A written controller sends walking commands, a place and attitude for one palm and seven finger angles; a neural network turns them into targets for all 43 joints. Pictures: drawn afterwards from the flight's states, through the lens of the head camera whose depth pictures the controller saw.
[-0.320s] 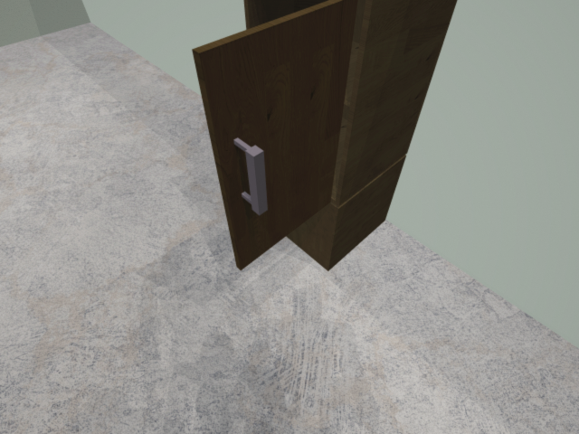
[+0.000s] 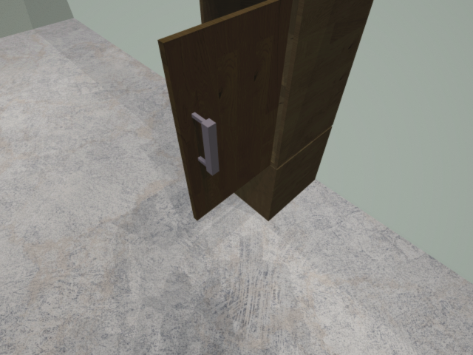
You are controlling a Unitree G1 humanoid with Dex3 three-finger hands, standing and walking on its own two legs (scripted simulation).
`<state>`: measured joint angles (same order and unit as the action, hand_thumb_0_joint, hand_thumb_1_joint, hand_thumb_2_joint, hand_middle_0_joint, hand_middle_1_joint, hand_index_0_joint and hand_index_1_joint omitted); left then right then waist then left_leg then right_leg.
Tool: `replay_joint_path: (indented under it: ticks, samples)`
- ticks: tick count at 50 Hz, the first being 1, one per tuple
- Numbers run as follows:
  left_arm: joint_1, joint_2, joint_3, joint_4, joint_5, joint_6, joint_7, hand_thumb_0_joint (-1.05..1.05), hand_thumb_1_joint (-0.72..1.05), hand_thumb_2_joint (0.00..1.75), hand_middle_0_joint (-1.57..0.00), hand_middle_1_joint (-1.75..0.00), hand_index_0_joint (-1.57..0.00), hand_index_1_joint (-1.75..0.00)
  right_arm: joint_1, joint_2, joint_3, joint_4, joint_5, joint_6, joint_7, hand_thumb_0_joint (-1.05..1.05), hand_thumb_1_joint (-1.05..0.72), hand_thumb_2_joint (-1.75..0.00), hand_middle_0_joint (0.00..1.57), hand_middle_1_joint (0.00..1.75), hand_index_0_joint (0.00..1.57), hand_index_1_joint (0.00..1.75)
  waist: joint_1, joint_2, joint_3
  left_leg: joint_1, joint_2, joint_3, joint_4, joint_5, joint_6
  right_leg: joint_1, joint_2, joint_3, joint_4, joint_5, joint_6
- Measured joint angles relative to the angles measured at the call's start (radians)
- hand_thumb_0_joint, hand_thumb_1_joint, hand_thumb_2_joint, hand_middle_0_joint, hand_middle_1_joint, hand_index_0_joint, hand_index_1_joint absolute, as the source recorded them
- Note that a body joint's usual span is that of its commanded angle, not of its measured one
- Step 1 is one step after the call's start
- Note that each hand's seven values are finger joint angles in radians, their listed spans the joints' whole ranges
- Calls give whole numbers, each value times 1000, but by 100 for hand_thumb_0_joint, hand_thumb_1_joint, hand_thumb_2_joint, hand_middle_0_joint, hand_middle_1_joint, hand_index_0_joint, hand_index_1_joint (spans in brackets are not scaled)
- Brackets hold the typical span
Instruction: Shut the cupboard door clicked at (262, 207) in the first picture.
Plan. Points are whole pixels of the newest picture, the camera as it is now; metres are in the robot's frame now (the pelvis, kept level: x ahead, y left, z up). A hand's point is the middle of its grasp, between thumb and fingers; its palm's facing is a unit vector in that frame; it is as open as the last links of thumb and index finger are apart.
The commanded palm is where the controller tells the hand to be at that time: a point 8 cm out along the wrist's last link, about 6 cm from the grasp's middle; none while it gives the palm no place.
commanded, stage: look at it before walking up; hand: left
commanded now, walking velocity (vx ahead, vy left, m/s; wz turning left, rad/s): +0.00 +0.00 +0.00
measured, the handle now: (204, 144) +0.58 +0.12 -0.01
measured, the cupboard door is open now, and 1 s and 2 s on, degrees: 90 90 90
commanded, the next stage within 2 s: walk to a spot facing it in 0.52 s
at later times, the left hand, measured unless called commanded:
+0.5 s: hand out of the picture -0.01 +0.19 -0.17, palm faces +0.04 -0.97 -0.23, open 7.4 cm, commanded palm none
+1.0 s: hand out of the picture +0.02 +0.20 -0.18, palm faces -0.08 -0.97 -0.23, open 7.4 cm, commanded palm none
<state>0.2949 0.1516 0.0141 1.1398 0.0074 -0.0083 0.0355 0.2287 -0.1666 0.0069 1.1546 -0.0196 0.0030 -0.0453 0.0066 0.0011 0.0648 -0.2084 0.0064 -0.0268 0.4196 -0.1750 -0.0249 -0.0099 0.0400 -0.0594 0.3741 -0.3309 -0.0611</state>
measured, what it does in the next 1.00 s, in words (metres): stands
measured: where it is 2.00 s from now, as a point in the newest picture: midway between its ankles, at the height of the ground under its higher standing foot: outside the picture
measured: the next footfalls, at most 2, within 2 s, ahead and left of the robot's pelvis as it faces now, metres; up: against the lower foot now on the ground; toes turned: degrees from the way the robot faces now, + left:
left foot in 1.58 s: +0.06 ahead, +0.10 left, +0.00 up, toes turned -27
right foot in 1.90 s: -0.08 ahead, -0.15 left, +0.00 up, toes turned -43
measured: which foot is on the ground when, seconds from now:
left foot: down 0.00-1.00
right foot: down 0.00-1.00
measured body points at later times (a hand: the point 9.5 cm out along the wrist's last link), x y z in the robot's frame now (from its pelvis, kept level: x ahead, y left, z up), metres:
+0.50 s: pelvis +0.00 +0.00 +0.00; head +0.02 -0.01 +0.45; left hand -0.01 +0.24 -0.15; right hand +0.02 -0.23 -0.16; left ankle +0.03 +0.14 -0.74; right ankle -0.08 -0.07 -0.74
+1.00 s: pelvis -0.01 +0.01 -0.01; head +0.03 +0.00 +0.43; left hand +0.02 +0.25 -0.17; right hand -0.01 -0.24 -0.17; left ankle +0.03 +0.14 -0.74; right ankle -0.08 -0.07 -0.73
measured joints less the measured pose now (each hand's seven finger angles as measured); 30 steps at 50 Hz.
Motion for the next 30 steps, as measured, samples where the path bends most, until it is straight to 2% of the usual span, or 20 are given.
replay_joint_path:
  ticks: [30]
  samples:
    - [-25, 24, 1, -5, 0, -2, -2, 1, 91, 90, -20, -30, -20, -29, -20, -21, 0, -1, 1, -2, 3, 0, -90, -90, 20, 30, 20, 30, -1, 0, 2, 4, 0, 1, -12, 5, 0, 5, 0, 1, -15, 7, 1]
